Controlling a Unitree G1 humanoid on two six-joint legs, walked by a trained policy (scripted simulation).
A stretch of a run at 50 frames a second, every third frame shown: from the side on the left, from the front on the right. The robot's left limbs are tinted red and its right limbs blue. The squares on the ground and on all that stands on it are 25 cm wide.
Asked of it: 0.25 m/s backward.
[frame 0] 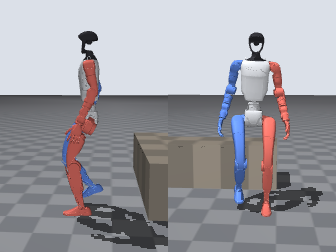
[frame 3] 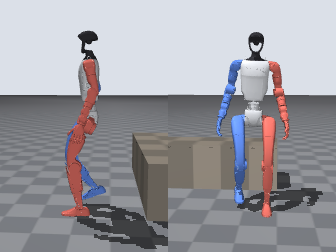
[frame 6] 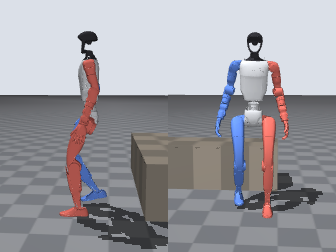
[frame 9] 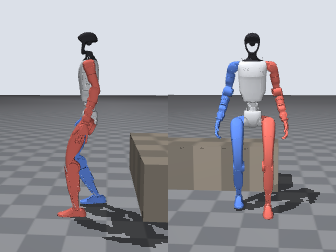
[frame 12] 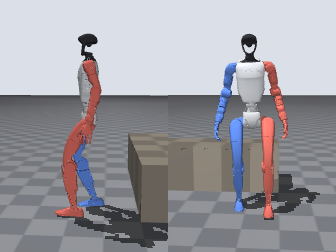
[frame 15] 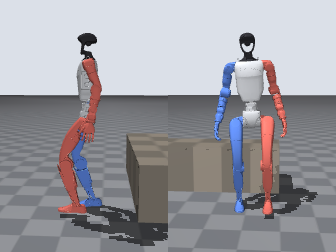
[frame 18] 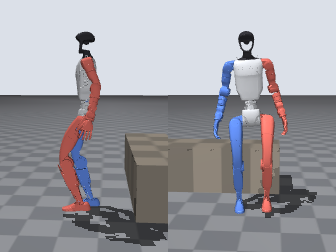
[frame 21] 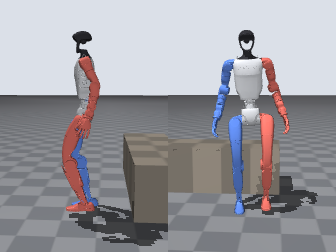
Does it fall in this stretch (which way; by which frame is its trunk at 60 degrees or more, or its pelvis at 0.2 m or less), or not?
no
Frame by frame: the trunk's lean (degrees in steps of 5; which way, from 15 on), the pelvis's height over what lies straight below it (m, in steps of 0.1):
0: 5, 0.8
3: 5, 0.8
6: 0, 0.8
9: 0, 0.8
12: 0, 0.8
15: 5, 0.8
18: 5, 0.8
21: 5, 0.8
